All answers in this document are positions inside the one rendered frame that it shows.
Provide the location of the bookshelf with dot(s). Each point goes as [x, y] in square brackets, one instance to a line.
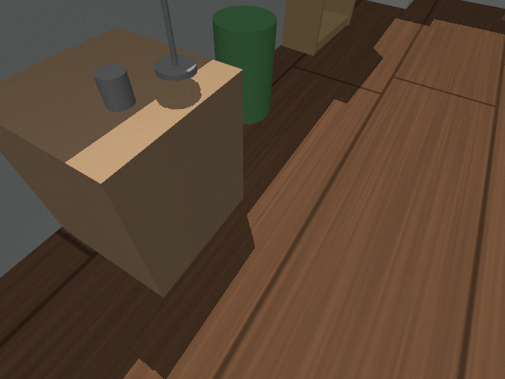
[310, 24]

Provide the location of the desk lamp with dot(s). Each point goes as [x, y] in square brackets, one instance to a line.
[174, 67]

